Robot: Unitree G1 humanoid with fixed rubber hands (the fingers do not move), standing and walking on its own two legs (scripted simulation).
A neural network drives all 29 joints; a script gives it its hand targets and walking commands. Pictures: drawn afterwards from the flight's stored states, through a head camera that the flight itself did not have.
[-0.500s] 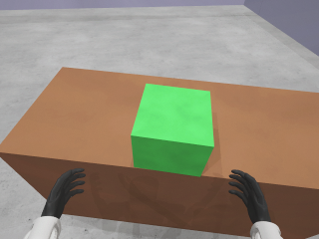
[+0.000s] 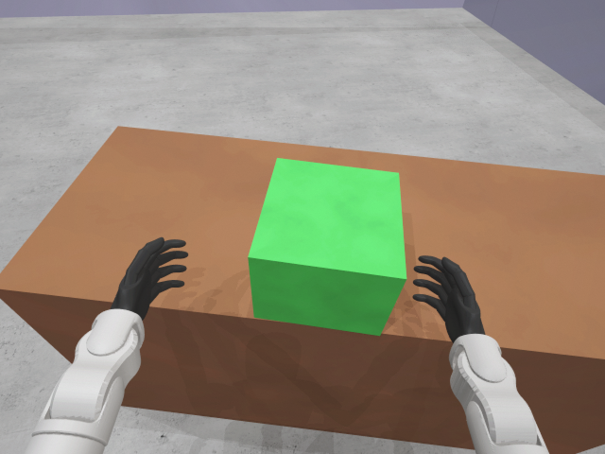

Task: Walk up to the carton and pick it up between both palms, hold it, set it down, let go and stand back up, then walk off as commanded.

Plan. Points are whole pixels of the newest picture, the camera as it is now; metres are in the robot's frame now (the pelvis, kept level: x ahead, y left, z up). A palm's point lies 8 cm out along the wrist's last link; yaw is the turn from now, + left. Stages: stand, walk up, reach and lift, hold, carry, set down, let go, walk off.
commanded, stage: reach and lift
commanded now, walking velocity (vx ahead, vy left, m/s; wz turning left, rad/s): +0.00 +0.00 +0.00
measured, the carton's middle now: (327, 244) +0.45 -0.05 -0.01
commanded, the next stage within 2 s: none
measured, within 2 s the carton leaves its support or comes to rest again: neither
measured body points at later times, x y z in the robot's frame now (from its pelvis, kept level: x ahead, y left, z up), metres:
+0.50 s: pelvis +0.00 +0.00 +0.00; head +0.03 +0.01 +0.45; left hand +0.39 +0.20 +0.10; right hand +0.37 -0.20 +0.08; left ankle -0.01 +0.12 -0.74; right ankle +0.02 -0.13 -0.74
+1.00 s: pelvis +0.00 +0.00 +0.00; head +0.01 +0.01 +0.45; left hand +0.45 +0.21 +0.15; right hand +0.43 -0.20 +0.11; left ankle -0.01 +0.12 -0.74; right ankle +0.02 -0.13 -0.74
